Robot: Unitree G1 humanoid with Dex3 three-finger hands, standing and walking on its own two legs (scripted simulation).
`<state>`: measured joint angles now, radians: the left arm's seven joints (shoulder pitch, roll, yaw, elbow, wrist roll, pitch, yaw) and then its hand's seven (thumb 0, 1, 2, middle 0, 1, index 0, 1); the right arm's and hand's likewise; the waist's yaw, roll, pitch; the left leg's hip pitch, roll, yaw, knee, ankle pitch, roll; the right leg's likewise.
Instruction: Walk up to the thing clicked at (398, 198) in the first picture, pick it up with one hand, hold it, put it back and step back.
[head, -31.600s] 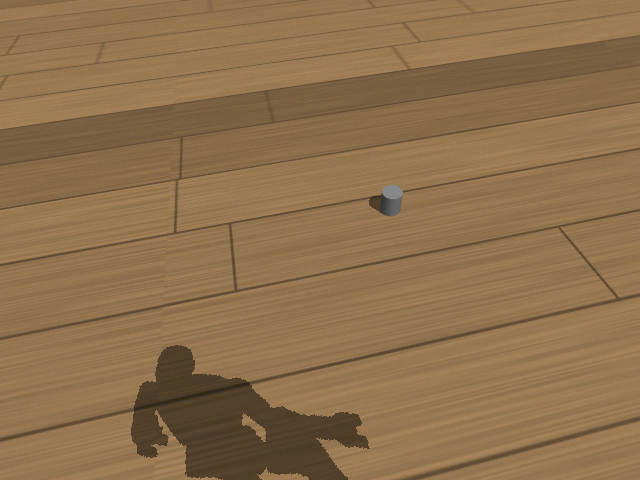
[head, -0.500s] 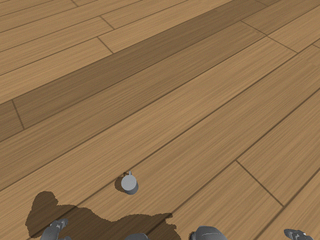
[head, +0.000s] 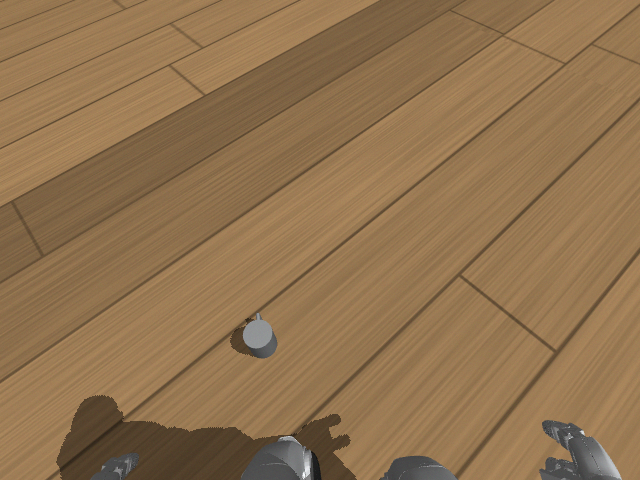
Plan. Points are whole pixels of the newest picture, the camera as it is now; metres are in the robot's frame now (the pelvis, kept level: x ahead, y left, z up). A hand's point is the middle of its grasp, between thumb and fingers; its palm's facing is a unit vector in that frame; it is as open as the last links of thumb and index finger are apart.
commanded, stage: step back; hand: left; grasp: from above
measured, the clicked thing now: (260, 334) +0.53 +0.23 -0.70
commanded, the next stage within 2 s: none
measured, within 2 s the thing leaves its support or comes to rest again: neither
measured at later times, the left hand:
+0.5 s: hand out of the picture -0.02 +0.28 -0.14, palm faces +0.04 -0.93 -0.36, open 7.4 cm
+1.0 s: hand out of the picture -0.18 +0.25 -0.13, palm faces +0.05 -0.91 -0.42, open 7.4 cm
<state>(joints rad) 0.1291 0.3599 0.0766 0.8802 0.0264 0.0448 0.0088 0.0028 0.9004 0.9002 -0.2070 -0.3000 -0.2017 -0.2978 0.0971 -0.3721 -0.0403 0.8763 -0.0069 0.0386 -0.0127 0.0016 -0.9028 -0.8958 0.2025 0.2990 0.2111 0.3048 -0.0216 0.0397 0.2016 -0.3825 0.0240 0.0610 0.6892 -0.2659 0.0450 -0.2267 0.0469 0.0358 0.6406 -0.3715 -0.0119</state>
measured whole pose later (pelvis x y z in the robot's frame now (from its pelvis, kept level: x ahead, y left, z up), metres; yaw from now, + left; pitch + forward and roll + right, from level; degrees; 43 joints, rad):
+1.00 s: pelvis -0.30 -0.03 +0.00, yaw +4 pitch -3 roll +0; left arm 0.13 0.37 0.07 0.77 0.04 0.06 0.01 0.00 0.89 0.90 -0.21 -0.30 -0.21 -0.30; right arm 0.24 -0.40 -0.05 0.88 -0.01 0.04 -0.02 0.00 -0.91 -0.90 0.20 0.30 0.21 0.30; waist -0.01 0.01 0.16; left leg -0.27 -0.04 -0.03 0.72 -0.44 0.00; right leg -0.39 -0.05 -0.02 0.69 -0.25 0.01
